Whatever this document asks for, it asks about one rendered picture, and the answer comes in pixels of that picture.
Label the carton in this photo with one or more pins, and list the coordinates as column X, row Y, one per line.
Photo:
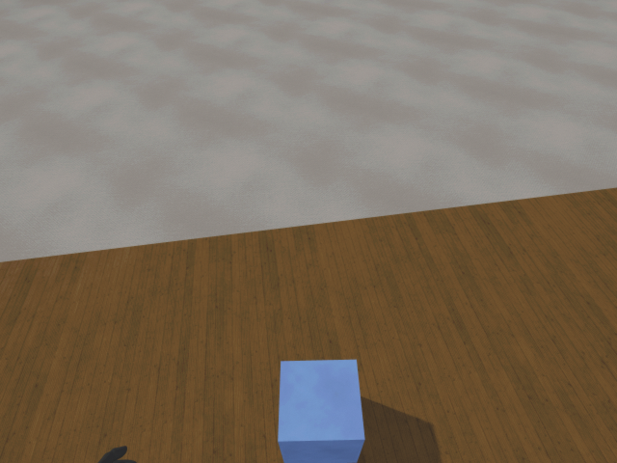
column 320, row 412

